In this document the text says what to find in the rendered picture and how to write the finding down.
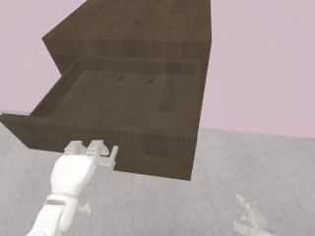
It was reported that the left robot hand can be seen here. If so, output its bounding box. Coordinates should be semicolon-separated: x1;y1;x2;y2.
50;140;109;215

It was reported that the right robot hand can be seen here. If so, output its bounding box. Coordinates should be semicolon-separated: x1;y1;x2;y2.
232;194;271;236

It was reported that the handle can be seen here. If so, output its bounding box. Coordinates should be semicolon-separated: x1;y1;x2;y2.
80;146;119;171

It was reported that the cabinet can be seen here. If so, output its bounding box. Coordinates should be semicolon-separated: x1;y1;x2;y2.
41;0;212;181

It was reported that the drawer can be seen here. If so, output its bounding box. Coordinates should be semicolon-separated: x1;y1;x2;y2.
0;57;200;169

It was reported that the robot left forearm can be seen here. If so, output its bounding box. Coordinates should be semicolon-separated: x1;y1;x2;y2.
27;194;80;236

